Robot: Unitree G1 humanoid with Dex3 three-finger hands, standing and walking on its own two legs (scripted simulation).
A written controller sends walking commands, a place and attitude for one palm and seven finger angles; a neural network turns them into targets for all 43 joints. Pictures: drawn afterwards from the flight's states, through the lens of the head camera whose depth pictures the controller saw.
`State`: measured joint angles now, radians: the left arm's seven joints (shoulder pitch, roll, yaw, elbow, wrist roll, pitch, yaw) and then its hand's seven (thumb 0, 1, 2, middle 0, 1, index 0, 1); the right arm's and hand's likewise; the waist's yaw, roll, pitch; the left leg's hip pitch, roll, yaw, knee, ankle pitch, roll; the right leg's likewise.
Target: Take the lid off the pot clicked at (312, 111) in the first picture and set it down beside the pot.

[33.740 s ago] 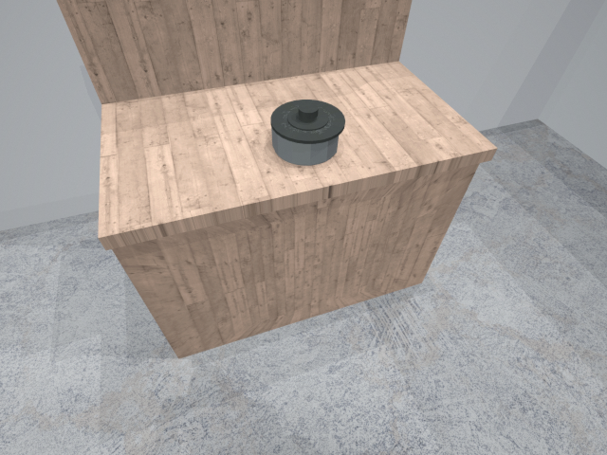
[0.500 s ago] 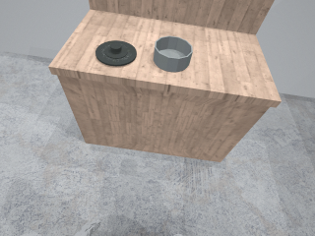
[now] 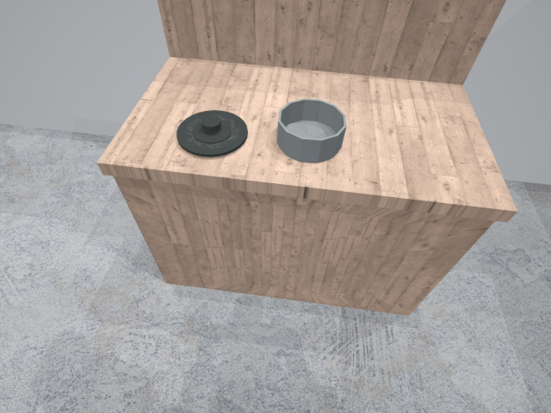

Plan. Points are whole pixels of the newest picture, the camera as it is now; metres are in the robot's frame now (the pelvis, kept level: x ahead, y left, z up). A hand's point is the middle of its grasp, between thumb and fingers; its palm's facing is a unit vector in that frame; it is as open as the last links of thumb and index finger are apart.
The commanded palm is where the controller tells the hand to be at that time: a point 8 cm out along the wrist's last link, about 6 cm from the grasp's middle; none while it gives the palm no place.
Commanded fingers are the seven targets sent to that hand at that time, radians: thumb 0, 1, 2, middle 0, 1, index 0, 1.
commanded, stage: stop stepping back and stand still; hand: left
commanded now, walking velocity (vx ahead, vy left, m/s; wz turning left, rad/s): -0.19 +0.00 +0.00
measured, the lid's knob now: (211, 124) +0.75 +0.20 -0.04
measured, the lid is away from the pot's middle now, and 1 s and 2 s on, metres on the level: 0.25 0.25 0.25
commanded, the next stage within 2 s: let the arm hang, fingers relaxed in 0.18 s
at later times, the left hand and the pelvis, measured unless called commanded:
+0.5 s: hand out of the picture +0.03 +0.17 -0.17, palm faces +0.04 -0.98 -0.20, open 7.3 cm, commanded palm none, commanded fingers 0.00 0.90 0.90 -0.20 -0.30 -0.20 -0.30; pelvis -0.02 +0.00 +0.01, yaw +0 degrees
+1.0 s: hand out of the picture -0.05 +0.15 -0.18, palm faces +0.04 -0.99 -0.14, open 7.3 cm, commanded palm none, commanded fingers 0.00 0.90 0.90 -0.20 -0.30 -0.20 -0.30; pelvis -0.03 +0.00 +0.01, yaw +0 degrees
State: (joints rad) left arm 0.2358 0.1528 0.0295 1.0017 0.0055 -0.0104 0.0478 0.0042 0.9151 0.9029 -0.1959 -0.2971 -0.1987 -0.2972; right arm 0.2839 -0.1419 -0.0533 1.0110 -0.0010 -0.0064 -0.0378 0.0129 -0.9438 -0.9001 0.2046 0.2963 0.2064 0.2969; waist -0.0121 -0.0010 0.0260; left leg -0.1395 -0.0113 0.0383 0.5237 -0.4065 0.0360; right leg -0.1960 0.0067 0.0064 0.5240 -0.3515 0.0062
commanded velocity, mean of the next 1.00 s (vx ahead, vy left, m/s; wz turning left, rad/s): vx -0.02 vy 0.00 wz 0.00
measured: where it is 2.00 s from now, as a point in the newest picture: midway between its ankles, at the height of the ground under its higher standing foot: outside the picture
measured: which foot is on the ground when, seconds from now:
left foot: down 0.00-1.00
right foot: down 0.00-1.00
